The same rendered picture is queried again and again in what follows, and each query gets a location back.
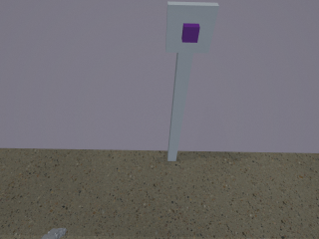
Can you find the panel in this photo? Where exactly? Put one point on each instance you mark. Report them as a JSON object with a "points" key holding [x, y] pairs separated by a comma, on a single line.
{"points": [[177, 14]]}

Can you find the left robot hand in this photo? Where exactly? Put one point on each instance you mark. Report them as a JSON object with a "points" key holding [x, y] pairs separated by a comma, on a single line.
{"points": [[55, 233]]}

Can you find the button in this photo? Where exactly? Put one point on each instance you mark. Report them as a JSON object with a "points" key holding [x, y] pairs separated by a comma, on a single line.
{"points": [[190, 32]]}

